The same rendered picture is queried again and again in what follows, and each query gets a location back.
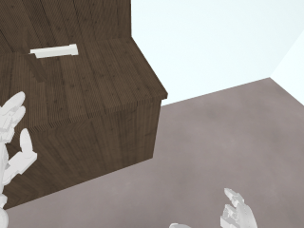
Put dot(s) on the counter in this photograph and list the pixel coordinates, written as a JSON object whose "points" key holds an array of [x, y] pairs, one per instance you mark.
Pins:
{"points": [[88, 114]]}

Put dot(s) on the robot left hand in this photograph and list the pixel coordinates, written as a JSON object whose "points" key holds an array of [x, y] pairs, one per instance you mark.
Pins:
{"points": [[11, 114]]}

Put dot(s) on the tap lever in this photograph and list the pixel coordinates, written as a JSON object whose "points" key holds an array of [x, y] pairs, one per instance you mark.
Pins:
{"points": [[55, 51]]}

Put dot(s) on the robot right hand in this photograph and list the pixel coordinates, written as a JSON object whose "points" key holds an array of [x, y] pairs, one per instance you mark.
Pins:
{"points": [[241, 217]]}

